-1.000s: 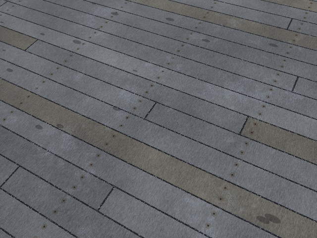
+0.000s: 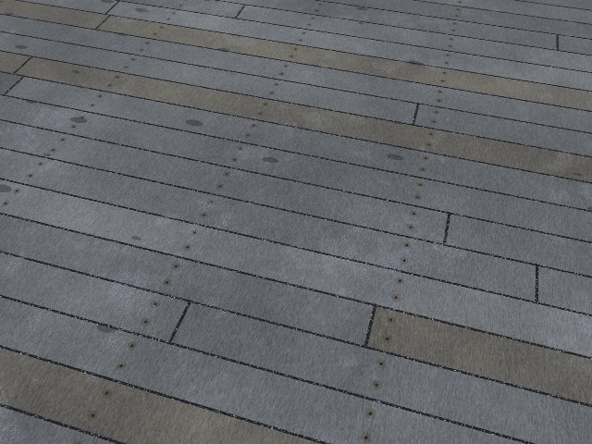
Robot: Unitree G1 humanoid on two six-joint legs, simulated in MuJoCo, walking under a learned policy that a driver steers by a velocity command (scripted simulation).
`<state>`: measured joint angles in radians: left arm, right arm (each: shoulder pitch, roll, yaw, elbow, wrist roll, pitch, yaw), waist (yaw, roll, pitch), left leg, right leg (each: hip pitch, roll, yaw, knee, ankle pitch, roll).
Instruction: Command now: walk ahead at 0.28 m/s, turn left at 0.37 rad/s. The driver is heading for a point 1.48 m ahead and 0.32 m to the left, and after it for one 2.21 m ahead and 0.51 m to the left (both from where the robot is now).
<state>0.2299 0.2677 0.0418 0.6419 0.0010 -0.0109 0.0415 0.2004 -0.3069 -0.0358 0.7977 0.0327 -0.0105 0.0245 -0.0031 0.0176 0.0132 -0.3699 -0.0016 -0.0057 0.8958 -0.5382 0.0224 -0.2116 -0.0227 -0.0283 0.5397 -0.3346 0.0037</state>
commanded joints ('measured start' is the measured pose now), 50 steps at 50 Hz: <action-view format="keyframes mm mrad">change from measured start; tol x32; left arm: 1 42 184 62 -28 -16 -32 4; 27 -368 88 25 -125 -11 -119 -83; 34 135 273 91 -12 16 -118 -60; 50 85 201 61 119 -34 -90 -59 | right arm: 1 -132 -68 -19 -127 8 -18 11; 34 352 17 -15 -124 -10 -27 -44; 50 -159 -36 -1 -220 -21 -72 2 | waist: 1 52 -149 77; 10 -99 346 -120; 29 -67 93 51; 34 45 -322 -449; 50 65 -76 36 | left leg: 1 -336 109 -51 45 4 15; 8 359 -46 120 -280 257 43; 11 511 392 -883 -780 -272 359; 19 288 157 -297 -700 527 216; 32 303 102 -331 -310 894 97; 35 -331 -44 -226 423 -23 -7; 50 -124 67 -27 -278 515 -36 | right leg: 1 163 -338 360 -351 -115 -205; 7 -108 -188 -3 -158 -12 -108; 11 -719 12 130 780 -232 11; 30 -280 43 91 -72 330 -1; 32 42 34 66 -103 330 -63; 34 712 -380 717 -123 54 -295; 39 157 -229 386 -308 190 -219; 50 43 -176 154 -388 343 -209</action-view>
